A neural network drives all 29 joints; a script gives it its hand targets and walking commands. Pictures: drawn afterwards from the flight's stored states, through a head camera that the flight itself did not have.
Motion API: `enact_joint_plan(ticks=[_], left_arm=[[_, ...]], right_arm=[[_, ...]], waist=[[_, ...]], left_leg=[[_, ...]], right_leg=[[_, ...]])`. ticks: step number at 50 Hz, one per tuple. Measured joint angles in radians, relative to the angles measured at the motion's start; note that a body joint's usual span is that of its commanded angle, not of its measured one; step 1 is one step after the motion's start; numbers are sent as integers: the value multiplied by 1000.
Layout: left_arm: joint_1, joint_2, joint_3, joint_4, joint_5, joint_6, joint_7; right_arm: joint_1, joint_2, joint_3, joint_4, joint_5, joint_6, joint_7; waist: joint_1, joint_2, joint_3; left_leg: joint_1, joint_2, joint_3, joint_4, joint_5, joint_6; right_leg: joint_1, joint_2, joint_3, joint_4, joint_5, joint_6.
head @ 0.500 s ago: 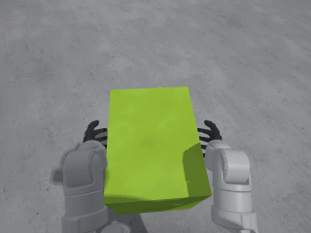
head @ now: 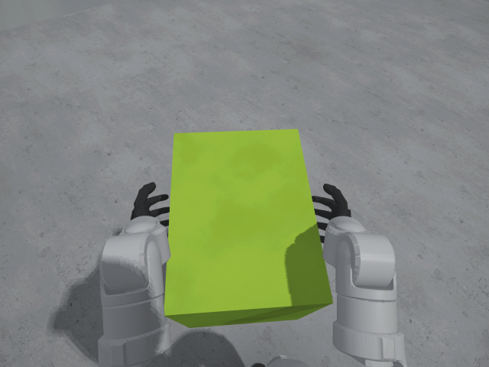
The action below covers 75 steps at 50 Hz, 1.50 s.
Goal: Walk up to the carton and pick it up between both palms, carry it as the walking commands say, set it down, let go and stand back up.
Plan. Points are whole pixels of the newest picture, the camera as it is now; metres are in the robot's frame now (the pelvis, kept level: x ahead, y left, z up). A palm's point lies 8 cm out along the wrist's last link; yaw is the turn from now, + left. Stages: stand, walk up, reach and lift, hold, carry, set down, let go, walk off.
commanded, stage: carry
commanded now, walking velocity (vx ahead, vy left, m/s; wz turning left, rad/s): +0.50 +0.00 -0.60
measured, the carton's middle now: (240, 234) +0.35 +0.02 -0.02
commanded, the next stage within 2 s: none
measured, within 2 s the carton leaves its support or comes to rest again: neither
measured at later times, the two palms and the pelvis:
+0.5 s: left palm (226, 83) +0.66 +0.05 +0.10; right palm (360, 111) +0.56 -0.22 +0.10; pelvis +0.32 +0.00 +0.03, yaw -18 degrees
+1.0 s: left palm (301, 26) +0.95 -0.15 +0.09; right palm (402, 58) +0.79 -0.39 +0.10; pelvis +0.61 -0.11 +0.03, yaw -34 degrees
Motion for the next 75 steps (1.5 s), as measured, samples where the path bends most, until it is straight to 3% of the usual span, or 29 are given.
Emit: enact_joint_plan(ticks=[2,4,10,12,13,17,23,27,29,31,34,37,42,43,45,48,51,55,59,60,61,62,64,66,69,75], left_arm=[[0,-1,0,8,8,3,2],[0,-1,0,27,1,8,2],[-1,-1,0,33,-9,8,2],[-3,-1,-2,33,-18,6,2],[-3,-1,-2,33,-14,3,3],[-3,0,-3,23,-6,-1,4],[-13,-4,-3,0,-30,-5,3],[-14,-4,-2,-1,-33,-2,4],[-11,-4,-3,1,-26,-3,4],[-10,-4,-2,12,-12,-5,4],[-10,-4,-2,35,2,2,4],[-11,-5,-2,48,-1,3,4],[-12,-4,-2,48,-7,2,4],[-13,-4,-2,48,-14,2,4],[-13,-4,-2,47,-16,-1,4],[-14,-4,-2,46,-9,-7,4],[-14,-4,-2,36,-10,-7,4],[-19,-5,-2,16,-29,-8,4],[-21,-6,-2,16,-33,-6,4],[-20,-6,-2,16,-30,-6,4],[-17,-6,-2,16,-26,-8,4],[-17,-6,-2,18,-19,-10,5],[-17,-6,-2,27,-2,-7,4],[-18,-6,-2,37,-2,-2,4],[-18,-7,-2,46,-4,-2,5],[-19,-7,-2,46,-17,-10,4]], right_arm=[[12,1,0,19,0,-14,8],[23,-3,-1,20,0,-3,6],[26,-5,-1,5,0,13,-2],[31,-6,-1,-13,0,21,-5],[28,-5,0,-8,0,17,-4],[14,-1,-1,-1,0,11,-8],[15,0,-1,-71,0,37,-22],[15,0,-1,-80,0,49,-25],[9,0,-2,-65,0,44,-24],[4,0,-7,-26,0,25,-13],[20,-2,-8,9,0,10,-1],[22,-4,-8,10,0,20,-6],[24,-4,-8,-2,0,26,-11],[26,-5,-8,-12,0,31,-13],[25,-4,-8,-18,0,34,-15],[17,-2,-8,-9,0,27,-17],[12,-1,-8,-19,0,30,-20],[12,0,-8,-66,0,48,-28],[12,0,-8,-79,0,61,-33],[11,1,-8,-74,0,60,-33],[5,1,-9,-63,0,55,-32],[-1,0,-12,-44,0,45,-26],[6,0,-13,-10,0,22,-11],[16,-1,-14,-5,0,19,-8],[18,-3,-14,-6,0,26,-10],[18,-3,-13,-28,0,35,-20]], waist=[[-2,-16,26],[-4,-34,43],[-5,-63,46],[-5,-57,10],[-5,-58,-4],[-5,-36,-25],[-4,1,-18],[-3,-1,-33],[-1,-6,-31],[1,19,-6],[-2,-12,15],[-3,-27,31],[-5,-52,30],[-5,-50,16],[-5,-45,-12],[-5,-36,-34],[-4,-21,-35],[-4,-11,-21],[-3,-16,-28],[-2,-22,-31],[-1,-17,-17],[0,-4,0],[0,-10,19],[-2,-21,39],[-4,-26,52],[-4,-49,46]], left_leg=[[-112,-57,-42,153,-8,0],[-205,-74,-46,151,-9,0],[-289,-74,-50,-323,39,0],[-279,-74,-47,-493,223,0],[-266,-74,-34,-515,339,9],[-189,-45,32,-535,227,38],[-16,-9,107,-619,139,28],[100,-3,127,-587,45,1],[108,11,123,-422,14,-3],[48,7,45,-149,34,-3],[-106,-82,-22,101,-1,-3],[-221,-87,-29,38,-3,-3],[-265,-87,-40,-352,28,-3],[-265,-87,-40,-440,85,-3],[-236,-85,-27,-549,361,0],[-180,-70,22,-557,240,18],[-117,-44,65,-584,196,29],[3,-17,119,-629,145,17],[110,0,142,-588,57,-13],[112,6,143,-514,37,-15],[106,23,134,-401,33,-15],[78,28,97,-261,35,-14],[-23,-29,14,-16,2,-15],[-115,-69,-11,85,-1,-15],[-218,-71,-16,19,7,-15],[-263,-75,-19,-334,31,-15]], right_leg=[[41,11,35,-10,-24,-2],[97,10,63,-49,-22,8],[217,11,166,-93,-103,35],[223,14,190,-84,-142,48],[212,12,188,-45,-159,51],[73,-19,77,248,-220,61],[-89,-70,-5,221,-172,80],[-85,-68,-43,9,-41,80],[-35,-48,-39,-64,109,55],[10,-17,-30,-3,50,21],[80,-9,24,-23,-35,10],[156,-1,64,-87,-44,12],[244,1,147,-122,-103,24],[250,3,161,-123,-120,30],[239,6,169,-71,-155,40],[126,-20,100,198,-200,53],[20,-55,35,279,-202,72],[-97,-91,-21,240,-174,78],[-91,-85,-57,6,-31,78],[-65,-75,-57,-56,30,72],[-37,-65,-56,-49,111,37],[-18,-50,-53,-13,94,13],[26,-35,-22,-2,13,-2],[77,-30,9,-33,-18,-1],[147,-18,45,-96,-26,2],[253,-10,141,-141,-92,7]])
